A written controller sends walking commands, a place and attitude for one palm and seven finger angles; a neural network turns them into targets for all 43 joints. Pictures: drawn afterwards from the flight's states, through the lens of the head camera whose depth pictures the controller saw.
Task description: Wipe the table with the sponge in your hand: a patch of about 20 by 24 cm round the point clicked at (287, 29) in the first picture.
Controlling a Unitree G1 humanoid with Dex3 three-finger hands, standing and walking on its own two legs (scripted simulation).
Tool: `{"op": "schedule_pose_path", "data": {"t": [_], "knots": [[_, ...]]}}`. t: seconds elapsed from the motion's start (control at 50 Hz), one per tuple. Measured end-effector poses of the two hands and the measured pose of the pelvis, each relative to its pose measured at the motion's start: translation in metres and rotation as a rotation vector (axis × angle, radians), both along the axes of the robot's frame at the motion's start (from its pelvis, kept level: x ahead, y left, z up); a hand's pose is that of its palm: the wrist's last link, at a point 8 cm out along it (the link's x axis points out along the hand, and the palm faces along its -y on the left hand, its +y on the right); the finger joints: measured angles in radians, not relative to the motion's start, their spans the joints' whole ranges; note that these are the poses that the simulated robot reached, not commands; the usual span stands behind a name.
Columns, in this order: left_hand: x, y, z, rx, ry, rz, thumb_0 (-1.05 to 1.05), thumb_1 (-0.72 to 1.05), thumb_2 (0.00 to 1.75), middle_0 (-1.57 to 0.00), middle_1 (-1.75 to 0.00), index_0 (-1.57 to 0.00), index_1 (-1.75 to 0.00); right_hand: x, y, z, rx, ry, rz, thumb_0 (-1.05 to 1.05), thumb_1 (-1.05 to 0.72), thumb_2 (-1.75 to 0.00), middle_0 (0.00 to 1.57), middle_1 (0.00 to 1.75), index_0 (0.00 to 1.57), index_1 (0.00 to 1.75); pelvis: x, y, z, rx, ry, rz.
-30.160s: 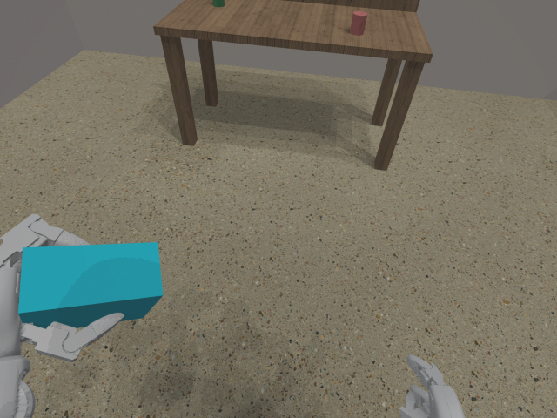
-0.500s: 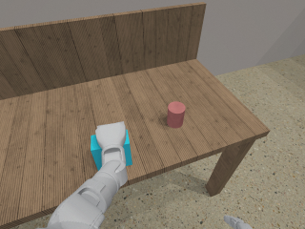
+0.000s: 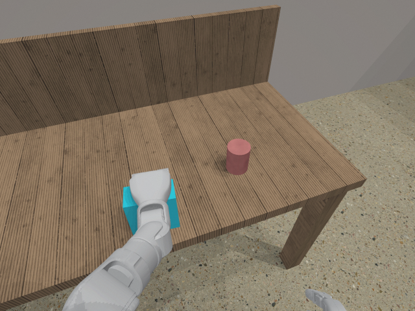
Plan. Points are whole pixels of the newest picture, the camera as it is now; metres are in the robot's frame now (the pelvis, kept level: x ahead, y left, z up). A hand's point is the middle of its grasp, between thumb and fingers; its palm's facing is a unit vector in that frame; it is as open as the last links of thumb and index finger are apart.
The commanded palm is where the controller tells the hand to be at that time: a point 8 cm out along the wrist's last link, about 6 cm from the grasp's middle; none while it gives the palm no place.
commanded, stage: wipe back along the third lane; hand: left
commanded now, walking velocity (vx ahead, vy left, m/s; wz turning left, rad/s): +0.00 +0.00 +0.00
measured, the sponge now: (154, 213) +0.35 +0.17 -0.05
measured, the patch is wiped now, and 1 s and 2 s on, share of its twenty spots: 1.00 1.00 1.00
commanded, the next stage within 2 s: slide back across to the middle lane in 0.46 s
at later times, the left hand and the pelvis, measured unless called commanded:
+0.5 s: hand (155, 201) +0.36 +0.16 -0.01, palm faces -0.07 -0.02 -1.00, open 10.0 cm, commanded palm +0.32 +0.14 +0.03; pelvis -0.01 +0.00 +0.00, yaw +0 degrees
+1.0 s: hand (139, 208) +0.33 +0.19 +0.00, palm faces -0.06 -0.07 -1.00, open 10.0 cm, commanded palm +0.29 +0.18 +0.04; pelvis +0.00 +0.00 +0.01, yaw -1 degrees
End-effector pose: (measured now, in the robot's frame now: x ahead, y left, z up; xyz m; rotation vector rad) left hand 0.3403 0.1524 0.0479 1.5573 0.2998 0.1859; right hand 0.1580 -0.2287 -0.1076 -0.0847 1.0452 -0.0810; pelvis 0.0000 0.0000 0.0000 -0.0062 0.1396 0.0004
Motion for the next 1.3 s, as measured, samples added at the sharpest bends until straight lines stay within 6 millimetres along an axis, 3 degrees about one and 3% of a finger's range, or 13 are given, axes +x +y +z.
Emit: {"op": "schedule_pose_path", "data": {"t": [0.34, 0.68, 0.82, 1.14, 1.3], "knots": [[0.0, -0.002, 0.0, 0.01, 0.004, -0.004, 0.0, -0.48, 1.05, -0.73, -1.35, -0.72, -1.36, -0.021, -0.004, -0.008, 0.002, 0.028, -0.024, 0.01, -0.91, -0.9, 0.19, 0.3, 0.2, 0.3, -0.006, -0.001, -0.001, 0.001, 0.004, -0.002], [-0.003, 0.004, 0.001, -0.028, -0.018, 0.004, 0.0, -0.48, 1.05, -0.73, -1.35, -0.72, -1.36, -0.025, -0.006, -0.004, -0.006, 0.008, -0.046, 0.01, -0.91, -0.9, 0.19, 0.3, 0.2, 0.3, -0.008, 0.0, 0.0, 0.0, 0.0, -0.017], [-0.015, 0.012, 0.005, -0.042, -0.029, 0.022, 0.0, -0.48, 1.05, -0.73, -1.35, -0.72, -1.36, -0.016, -0.005, 0.003, 0.003, -0.025, -0.052, 0.01, -0.91, -0.9, 0.19, 0.3, 0.2, 0.3, -0.003, 0.002, 0.003, 0.002, -0.028, -0.021], [-0.037, 0.042, 0.005, -0.055, -0.008, 0.052, 0.0, -0.48, 1.05, -0.73, -1.35, -0.73, -1.36, 0.028, 0.001, 0.023, -0.012, -0.138, 0.007, 0.01, -0.91, -0.9, 0.19, 0.3, 0.2, 0.3, 0.003, 0.001, 0.005, 0.005, -0.063, -0.011], [-0.044, 0.06, 0.006, -0.059, -0.005, 0.074, 0.0, -0.48, 1.05, -0.73, -1.35, -0.73, -1.36, 0.033, 0.002, 0.025, -0.022, -0.155, 0.017, 0.01, -0.91, -0.9, 0.2, 0.3, 0.2, 0.3, 0.003, 0.0, 0.005, 0.005, -0.068, -0.01]]}}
